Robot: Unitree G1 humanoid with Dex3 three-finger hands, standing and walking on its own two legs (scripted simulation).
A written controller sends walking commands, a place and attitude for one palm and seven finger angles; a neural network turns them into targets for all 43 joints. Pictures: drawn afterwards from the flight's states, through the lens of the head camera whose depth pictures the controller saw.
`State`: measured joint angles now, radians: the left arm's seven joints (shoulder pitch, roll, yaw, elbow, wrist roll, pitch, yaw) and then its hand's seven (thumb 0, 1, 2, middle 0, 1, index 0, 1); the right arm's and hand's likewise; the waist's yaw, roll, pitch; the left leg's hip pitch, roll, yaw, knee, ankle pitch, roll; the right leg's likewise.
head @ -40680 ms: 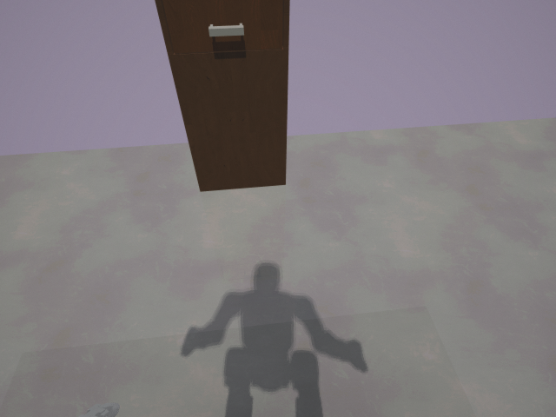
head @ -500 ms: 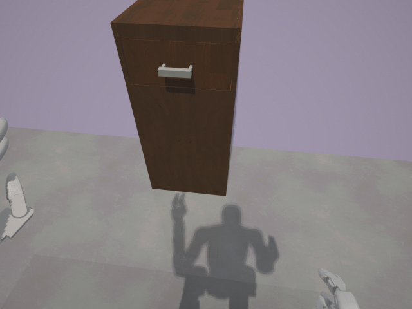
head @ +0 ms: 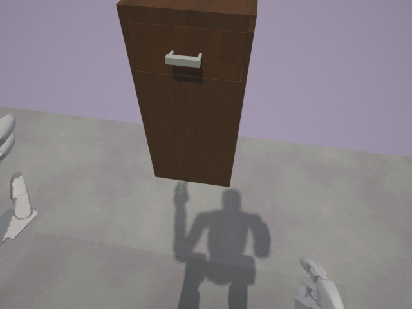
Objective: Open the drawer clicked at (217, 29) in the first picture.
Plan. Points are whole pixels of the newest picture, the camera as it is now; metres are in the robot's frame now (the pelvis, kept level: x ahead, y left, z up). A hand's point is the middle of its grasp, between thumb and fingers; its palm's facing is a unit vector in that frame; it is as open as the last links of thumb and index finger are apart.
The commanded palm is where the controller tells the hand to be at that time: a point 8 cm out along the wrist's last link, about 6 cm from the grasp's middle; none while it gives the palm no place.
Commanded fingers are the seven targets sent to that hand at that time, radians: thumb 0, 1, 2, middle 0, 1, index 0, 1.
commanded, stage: stop stepping back and stand still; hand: left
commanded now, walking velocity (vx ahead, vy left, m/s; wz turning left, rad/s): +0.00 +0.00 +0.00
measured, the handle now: (184, 57) +0.89 +0.13 +0.04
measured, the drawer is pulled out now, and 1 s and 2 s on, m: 0.00 0.00 0.00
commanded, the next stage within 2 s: let the arm hang, fingers relaxed in 0.10 s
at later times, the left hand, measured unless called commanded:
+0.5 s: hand out of the picture +0.05 +0.18 -0.17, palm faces -0.08 -0.98 -0.18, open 7.4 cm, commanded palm none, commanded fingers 0.00 0.90 0.90 -0.20 -0.30 -0.20 -0.30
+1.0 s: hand out of the picture +0.00 +0.22 -0.16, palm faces +0.02 -0.95 -0.31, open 7.4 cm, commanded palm none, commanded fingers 0.00 0.90 0.90 -0.20 -0.30 -0.20 -0.30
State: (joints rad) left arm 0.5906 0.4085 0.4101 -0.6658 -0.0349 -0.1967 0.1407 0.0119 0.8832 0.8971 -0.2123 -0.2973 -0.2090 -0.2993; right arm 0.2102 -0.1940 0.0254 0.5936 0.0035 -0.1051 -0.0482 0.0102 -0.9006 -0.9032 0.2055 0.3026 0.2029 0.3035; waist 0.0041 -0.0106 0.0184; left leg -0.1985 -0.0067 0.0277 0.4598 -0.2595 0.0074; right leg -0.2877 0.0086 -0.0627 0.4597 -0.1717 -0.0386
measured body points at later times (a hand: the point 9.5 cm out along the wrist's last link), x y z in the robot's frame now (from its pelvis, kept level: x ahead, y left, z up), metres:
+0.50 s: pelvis -0.03 +0.01 -0.01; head +0.00 +0.01 +0.44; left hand +0.05 +0.23 -0.15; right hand +0.05 -0.26 -0.14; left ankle -0.01 +0.11 -0.74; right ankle +0.05 -0.09 -0.74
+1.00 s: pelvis -0.02 +0.00 +0.00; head -0.02 -0.03 +0.45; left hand +0.00 +0.27 -0.13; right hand -0.03 -0.23 -0.17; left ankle -0.01 +0.11 -0.74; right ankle +0.05 -0.09 -0.74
